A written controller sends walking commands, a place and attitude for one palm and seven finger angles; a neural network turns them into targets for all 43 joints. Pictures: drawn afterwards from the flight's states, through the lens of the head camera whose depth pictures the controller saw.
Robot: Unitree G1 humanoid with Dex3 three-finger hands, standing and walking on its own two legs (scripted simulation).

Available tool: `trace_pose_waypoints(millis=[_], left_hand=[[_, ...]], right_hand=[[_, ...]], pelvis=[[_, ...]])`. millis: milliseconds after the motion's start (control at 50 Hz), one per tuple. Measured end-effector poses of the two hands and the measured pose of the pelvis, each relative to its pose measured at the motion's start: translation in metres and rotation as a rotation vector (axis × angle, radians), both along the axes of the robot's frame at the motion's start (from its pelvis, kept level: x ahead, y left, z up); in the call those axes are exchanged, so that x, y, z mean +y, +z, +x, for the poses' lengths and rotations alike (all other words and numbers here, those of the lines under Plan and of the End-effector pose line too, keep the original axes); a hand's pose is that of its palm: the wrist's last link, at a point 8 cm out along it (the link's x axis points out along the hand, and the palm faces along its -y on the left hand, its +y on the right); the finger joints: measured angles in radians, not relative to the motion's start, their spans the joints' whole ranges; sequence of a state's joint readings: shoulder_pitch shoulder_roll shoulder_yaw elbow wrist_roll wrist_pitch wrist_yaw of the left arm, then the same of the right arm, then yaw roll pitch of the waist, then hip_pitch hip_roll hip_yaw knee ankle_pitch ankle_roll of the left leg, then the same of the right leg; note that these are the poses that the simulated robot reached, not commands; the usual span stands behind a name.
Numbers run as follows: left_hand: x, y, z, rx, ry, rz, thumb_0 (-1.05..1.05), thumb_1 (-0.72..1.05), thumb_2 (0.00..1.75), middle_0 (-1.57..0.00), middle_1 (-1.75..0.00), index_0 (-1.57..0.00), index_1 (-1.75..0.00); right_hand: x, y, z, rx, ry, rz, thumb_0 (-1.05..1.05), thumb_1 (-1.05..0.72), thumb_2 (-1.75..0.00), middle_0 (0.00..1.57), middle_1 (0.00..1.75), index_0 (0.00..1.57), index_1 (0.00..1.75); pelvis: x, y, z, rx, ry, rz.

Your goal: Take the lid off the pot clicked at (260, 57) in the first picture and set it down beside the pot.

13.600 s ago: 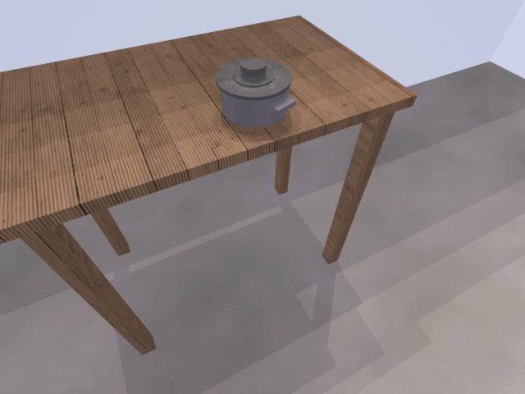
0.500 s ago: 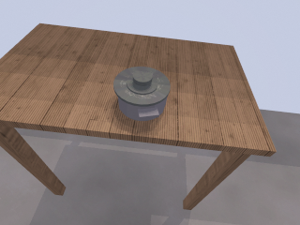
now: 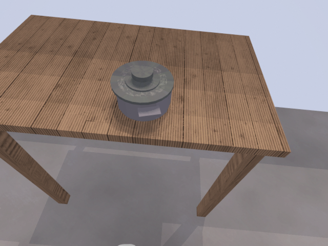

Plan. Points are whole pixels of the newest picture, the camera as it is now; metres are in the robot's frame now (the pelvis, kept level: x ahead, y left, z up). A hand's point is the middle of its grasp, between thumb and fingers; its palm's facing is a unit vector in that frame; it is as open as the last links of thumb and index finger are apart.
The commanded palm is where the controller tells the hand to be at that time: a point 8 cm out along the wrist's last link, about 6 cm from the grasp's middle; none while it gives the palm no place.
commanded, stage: come to a stop and stand still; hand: left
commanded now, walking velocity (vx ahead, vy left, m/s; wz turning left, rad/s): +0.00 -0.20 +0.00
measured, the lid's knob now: (142, 73) +0.47 +0.09 +0.16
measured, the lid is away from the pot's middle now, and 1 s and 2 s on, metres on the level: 0.00 0.00 0.00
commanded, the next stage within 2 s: look again from close up in 1.02 s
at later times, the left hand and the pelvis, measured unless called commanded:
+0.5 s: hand out of the picture +0.01 +0.18 -0.18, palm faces +0.05 -0.99 -0.15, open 7.3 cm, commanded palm none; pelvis +0.00 +0.01 +0.01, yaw +1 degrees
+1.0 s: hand out of the picture +0.00 +0.20 -0.18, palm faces +0.03 -0.99 -0.15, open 7.3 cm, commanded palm none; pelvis +0.00 +0.04 +0.01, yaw +0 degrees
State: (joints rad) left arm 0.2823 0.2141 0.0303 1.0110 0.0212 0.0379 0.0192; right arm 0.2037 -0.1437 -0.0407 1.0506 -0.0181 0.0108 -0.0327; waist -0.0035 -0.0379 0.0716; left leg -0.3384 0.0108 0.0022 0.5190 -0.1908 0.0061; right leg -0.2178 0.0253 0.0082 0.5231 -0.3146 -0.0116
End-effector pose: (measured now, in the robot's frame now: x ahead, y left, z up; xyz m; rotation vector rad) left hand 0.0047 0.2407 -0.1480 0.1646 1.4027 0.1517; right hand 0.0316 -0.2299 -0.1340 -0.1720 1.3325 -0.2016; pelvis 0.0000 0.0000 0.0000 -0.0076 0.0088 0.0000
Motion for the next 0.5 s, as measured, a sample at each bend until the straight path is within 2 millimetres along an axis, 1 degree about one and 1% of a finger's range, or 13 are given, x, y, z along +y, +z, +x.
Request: trace_pose_waypoints(millis=[80, 140, 200, 280, 340, 400, 500], left_hand=[[-0.013, 0.002, -0.008, -0.012, 0.013, 0.007, 0.0, 0.91, 0.9, -0.2, -0.3, -0.2, -0.3], [-0.025, 0.001, -0.012, -0.022, 0.023, -0.006, 0.0, 0.91, 0.9, -0.2, -0.3, -0.2, -0.3], [-0.036, 0.001, -0.014, -0.028, 0.024, -0.036, 0.0, 0.91, 0.9, -0.2, -0.3, -0.2, -0.3], [-0.044, -0.005, -0.009, -0.038, 0.027, -0.075, 0.0, 0.91, 0.9, -0.2, -0.3, -0.2, -0.3], [-0.04, -0.008, -0.006, -0.036, 0.036, -0.08, 0.01, 0.92, 0.9, -0.2, -0.3, -0.2, -0.3], [-0.032, -0.007, -0.003, -0.036, 0.038, -0.075, 0.01, 0.92, 0.9, -0.2, -0.3, -0.2, -0.3], [-0.015, -0.003, 0.0, -0.046, 0.039, -0.052, 0.01, 0.92, 0.9, -0.2, -0.3, -0.2, -0.3]], right_hand=[[-0.02, -0.003, -0.003, 0.002, -0.003, -0.012, 0.0, -0.91, -0.9, 0.2, 0.3, 0.2, 0.3], [-0.029, 0.001, -0.002, -0.003, -0.001, -0.023, 0.0, -0.91, -0.9, 0.2, 0.3, 0.2, 0.3], [-0.03, 0.005, 0.002, -0.022, -0.001, -0.023, 0.0, -0.91, -0.9, 0.2, 0.3, 0.2, 0.3], [-0.02, 0.005, 0.007, -0.041, 0.005, -0.017, 0.0, -0.91, -0.9, 0.2, 0.3, 0.2, 0.3], [-0.006, 0.008, 0.008, -0.034, 0.013, -0.009, 0.0, -0.92, -0.9, 0.2, 0.3, 0.2, 0.3], [0.0, 0.012, 0.009, -0.033, 0.021, -0.021, 0.0, -0.94, -0.9, 0.2, 0.3, 0.2, 0.3], [0.01, 0.011, 0.007, -0.02, 0.037, -0.015, 0.0, -0.95, -0.9, 0.2, 0.3, 0.2, 0.3]], pelvis=[[-0.014, -0.002, -0.005, 0.002, 0.004, -0.015], [-0.018, 0.0, -0.004, 0.0, 0.0, -0.01], [-0.018, 0.002, 0.0, -0.001, -0.008, -0.008], [-0.012, 0.0, 0.006, -0.003, -0.001, -0.022], [-0.009, 0.002, 0.007, -0.01, -0.002, -0.008], [-0.003, 0.004, 0.006, -0.011, 0.0, -0.006], [0.007, 0.006, 0.005, -0.011, 0.009, -0.007]])
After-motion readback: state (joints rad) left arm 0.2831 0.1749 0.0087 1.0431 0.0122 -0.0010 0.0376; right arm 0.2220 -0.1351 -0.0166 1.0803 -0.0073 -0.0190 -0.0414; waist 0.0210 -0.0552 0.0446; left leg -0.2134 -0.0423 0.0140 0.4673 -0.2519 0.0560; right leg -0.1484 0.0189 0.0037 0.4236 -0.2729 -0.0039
